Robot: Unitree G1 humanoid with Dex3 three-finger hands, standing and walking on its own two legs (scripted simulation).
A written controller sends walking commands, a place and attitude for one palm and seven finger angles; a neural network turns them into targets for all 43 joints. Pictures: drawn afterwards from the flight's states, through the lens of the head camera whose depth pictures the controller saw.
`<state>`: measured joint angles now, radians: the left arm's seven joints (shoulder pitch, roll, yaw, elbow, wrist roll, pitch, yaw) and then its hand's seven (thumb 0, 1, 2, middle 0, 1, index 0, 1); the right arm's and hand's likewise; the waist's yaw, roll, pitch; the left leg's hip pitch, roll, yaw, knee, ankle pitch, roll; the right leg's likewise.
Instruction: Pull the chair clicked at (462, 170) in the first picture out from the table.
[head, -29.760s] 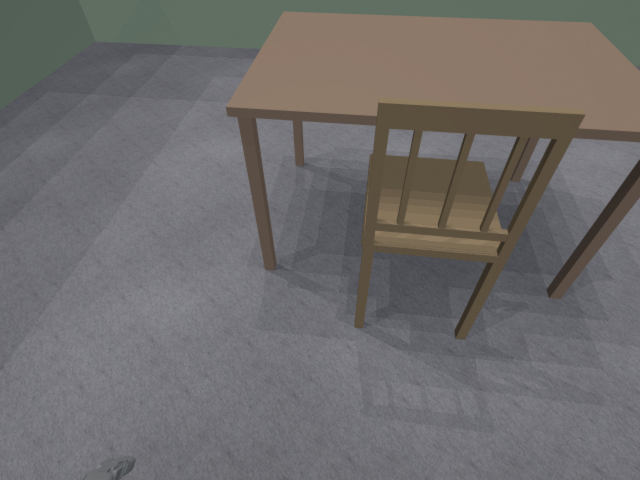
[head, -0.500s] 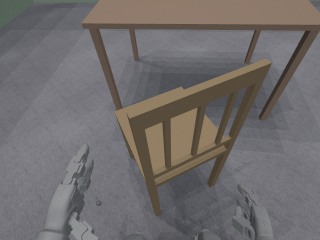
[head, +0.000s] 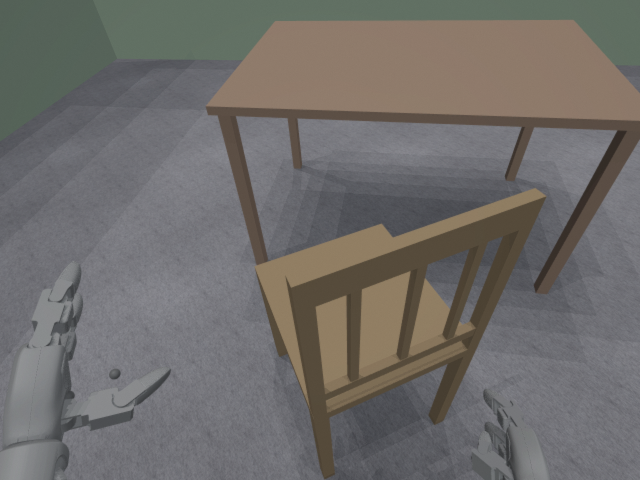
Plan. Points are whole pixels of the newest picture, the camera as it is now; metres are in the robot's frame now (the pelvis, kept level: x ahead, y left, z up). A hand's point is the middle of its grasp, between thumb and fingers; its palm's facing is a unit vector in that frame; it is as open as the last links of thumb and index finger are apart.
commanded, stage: draw the hand back to the body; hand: left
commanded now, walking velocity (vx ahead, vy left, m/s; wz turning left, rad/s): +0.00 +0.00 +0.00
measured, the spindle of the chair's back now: (409, 315) +0.41 -0.09 -0.08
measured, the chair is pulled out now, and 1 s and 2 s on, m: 0.45 0.45 0.45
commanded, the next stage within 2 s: step back with the hand held close in 0.64 s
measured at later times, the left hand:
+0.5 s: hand (78, 328) +0.21 +0.26 +0.16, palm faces +0.44 -0.80 -0.40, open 7.6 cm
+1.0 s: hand (77, 317) +0.21 +0.25 +0.18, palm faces +0.36 -0.78 -0.51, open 7.4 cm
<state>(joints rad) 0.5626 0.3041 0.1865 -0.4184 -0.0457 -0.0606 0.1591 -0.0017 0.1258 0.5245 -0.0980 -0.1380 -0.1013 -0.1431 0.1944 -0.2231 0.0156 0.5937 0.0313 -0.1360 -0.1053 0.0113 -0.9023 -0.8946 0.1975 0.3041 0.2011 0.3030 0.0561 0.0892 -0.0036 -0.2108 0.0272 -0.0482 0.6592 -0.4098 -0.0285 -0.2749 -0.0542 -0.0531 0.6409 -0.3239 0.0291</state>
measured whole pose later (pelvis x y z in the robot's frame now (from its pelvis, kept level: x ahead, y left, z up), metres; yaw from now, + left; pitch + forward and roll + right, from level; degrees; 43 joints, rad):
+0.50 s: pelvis +0.01 +0.01 +0.01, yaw -2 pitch -4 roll -1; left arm 0.48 0.31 0.32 -0.39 -0.06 -0.08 0.13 0.01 0.86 0.88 -0.20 -0.29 -0.20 -0.30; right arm 0.18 -0.23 0.00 0.66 0.01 -0.12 -0.07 0.01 -0.90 -0.89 0.20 0.30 0.20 0.30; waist 0.07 0.08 0.04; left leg -0.07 0.03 -0.01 0.48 -0.34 -0.02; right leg -0.15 -0.05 -0.03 0.47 -0.25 0.04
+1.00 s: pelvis -0.01 +0.01 +0.02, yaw -3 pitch -1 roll +0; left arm 0.52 0.37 0.40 -0.44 -0.06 -0.17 0.12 0.02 0.90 0.90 -0.21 -0.30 -0.21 -0.30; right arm 0.13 -0.22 0.00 0.59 0.01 -0.08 -0.06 0.01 -0.90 -0.89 0.20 0.30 0.20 0.30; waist 0.02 0.07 0.07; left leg -0.14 0.03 0.02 0.46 -0.30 -0.02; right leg -0.24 -0.05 0.01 0.46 -0.20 0.04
